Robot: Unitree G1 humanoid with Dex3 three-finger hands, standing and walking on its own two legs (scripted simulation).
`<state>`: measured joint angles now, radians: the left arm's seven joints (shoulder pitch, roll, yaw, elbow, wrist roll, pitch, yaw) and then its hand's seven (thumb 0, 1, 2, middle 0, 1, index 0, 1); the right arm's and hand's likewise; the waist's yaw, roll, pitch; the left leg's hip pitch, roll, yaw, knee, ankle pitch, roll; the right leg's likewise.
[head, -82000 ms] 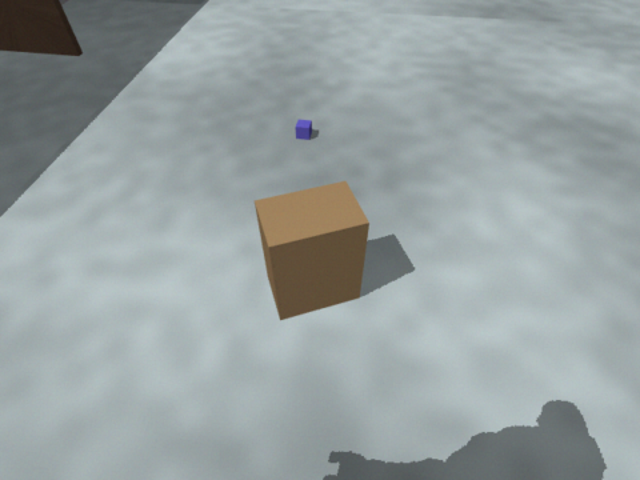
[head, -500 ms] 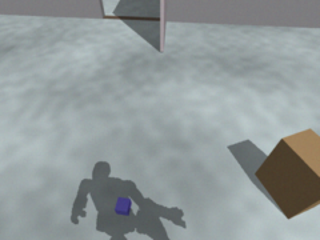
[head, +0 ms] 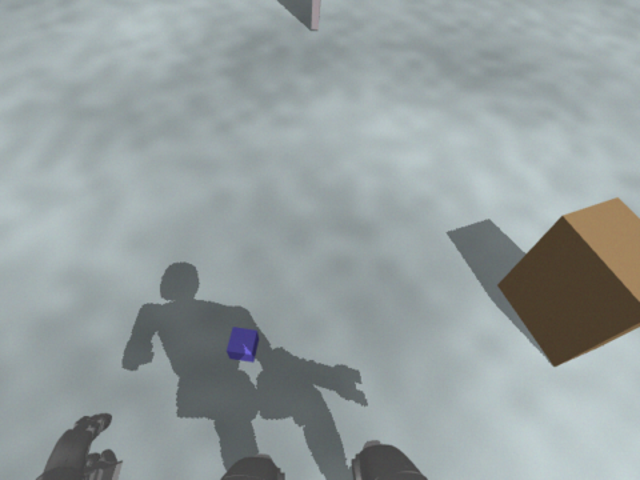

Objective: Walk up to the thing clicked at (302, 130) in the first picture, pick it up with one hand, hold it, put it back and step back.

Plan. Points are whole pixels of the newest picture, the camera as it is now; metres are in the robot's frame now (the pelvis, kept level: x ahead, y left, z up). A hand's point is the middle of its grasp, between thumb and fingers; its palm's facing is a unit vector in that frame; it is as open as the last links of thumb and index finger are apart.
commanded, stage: step back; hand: left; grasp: from above
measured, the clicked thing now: (243, 344) +0.51 +0.21 -0.72
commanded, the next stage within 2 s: none
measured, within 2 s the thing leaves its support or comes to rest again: neither
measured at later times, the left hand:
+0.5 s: hand out of the picture -0.02 +0.24 -0.12, palm faces -0.06 -0.91 -0.41, open 7.4 cm
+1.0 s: hand out of the picture -0.18 +0.25 -0.14, palm faces -0.05 -0.91 -0.40, open 7.4 cm
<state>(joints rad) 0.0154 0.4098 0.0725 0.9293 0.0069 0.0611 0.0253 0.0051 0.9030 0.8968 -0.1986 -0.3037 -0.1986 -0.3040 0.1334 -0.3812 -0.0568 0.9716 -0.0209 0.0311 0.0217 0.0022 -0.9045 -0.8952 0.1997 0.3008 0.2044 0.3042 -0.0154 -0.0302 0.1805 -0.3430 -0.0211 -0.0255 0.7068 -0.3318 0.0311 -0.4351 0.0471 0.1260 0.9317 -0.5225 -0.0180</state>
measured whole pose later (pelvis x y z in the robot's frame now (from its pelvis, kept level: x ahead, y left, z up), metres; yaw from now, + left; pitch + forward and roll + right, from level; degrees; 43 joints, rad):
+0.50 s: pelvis -0.12 -0.02 +0.01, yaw -4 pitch -2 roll +1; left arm 0.19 0.33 0.07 0.86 0.03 0.04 0.00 0.01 0.90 0.90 -0.20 -0.30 -0.20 -0.30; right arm 0.16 -0.41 -0.05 0.89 0.01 0.05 -0.02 0.00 -0.90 -0.90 0.20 0.30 0.21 0.30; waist 0.01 0.04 0.15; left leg -0.50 -0.13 -0.15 1.15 -0.47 -0.02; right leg -0.27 0.00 0.02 0.61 -0.30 -0.03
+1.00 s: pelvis -0.28 -0.02 +0.00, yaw -5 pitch -2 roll +0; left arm 0.19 0.39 0.08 0.84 0.01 0.04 0.00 0.00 0.90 0.90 -0.20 -0.30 -0.20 -0.30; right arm 0.09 -0.38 -0.04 0.80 -0.03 0.03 0.00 0.00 -0.90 -0.89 0.20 0.30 0.21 0.31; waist 0.03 0.00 0.17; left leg -0.41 0.05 0.01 0.65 -0.20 0.00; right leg -0.27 0.03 0.06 0.79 -0.45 0.02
